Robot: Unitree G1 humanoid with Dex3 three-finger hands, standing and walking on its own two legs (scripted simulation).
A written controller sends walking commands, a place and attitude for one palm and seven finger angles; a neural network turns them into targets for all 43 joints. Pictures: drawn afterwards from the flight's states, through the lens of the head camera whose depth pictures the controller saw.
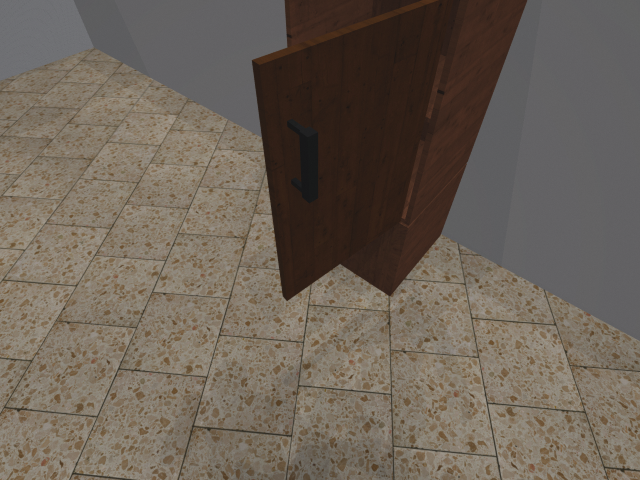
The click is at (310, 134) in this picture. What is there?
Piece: cupboard door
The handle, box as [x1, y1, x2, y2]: [287, 119, 317, 202]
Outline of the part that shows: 291,119 287,121 287,126 299,135 301,161 301,180 299,181 295,177 291,180 291,183 302,192 302,197 308,202 310,202 317,198 317,132 309,126 305,128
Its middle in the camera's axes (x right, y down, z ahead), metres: -0.03 -0.13 +0.64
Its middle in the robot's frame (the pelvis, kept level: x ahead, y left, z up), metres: +0.57 +0.07 +0.07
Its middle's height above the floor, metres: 0.85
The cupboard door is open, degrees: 80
